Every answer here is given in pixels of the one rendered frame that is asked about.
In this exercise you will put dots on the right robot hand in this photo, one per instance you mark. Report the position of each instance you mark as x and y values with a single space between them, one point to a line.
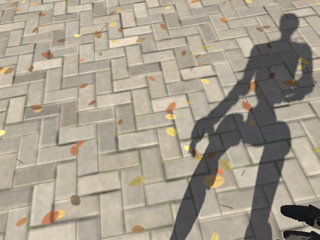
308 214

